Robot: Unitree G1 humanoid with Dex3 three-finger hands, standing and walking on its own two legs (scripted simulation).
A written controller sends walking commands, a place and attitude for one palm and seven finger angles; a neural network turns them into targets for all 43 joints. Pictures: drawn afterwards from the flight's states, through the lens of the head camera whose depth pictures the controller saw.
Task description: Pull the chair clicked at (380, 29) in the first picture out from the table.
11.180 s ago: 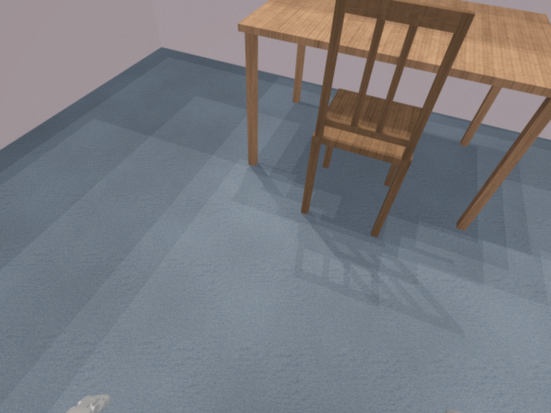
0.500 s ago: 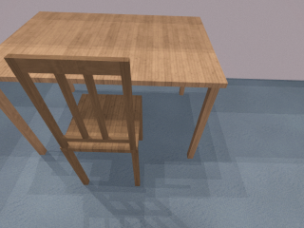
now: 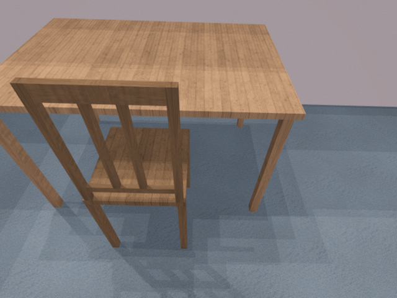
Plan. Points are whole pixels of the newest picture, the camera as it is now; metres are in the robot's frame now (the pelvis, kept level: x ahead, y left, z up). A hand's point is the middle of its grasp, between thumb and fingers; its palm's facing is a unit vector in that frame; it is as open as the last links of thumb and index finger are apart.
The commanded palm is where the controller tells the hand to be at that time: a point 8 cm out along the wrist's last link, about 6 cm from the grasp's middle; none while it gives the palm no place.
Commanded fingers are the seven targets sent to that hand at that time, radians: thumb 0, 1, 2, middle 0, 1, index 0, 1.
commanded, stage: come to a stop and stand still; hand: left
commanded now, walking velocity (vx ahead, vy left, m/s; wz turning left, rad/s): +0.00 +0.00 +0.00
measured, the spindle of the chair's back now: (103, 151) +0.50 +0.31 -0.05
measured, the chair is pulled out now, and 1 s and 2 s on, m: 0.00 0.00 0.00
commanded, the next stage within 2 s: look again from close up in 0.24 s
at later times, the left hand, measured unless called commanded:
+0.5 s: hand out of the picture +0.01 +0.18 -0.18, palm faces +0.01 -0.98 -0.19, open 7.4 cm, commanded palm none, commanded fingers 0.00 0.90 0.90 -0.20 -0.30 -0.20 -0.30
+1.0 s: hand out of the picture +0.01 +0.17 -0.18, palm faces +0.01 -0.98 -0.19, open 7.3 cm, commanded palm none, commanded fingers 0.00 0.90 0.90 -0.20 -0.30 -0.20 -0.30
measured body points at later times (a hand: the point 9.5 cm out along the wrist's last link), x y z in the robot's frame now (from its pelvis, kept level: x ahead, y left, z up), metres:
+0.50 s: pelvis +0.01 +0.01 -0.01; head +0.03 +0.00 +0.44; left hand +0.01 +0.23 -0.17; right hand +0.02 -0.21 -0.17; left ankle -0.04 +0.10 -0.74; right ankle +0.02 -0.11 -0.74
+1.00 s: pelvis +0.01 +0.00 -0.01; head +0.03 -0.01 +0.44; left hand +0.01 +0.22 -0.16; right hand -0.01 -0.21 -0.17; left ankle -0.04 +0.10 -0.74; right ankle +0.02 -0.11 -0.74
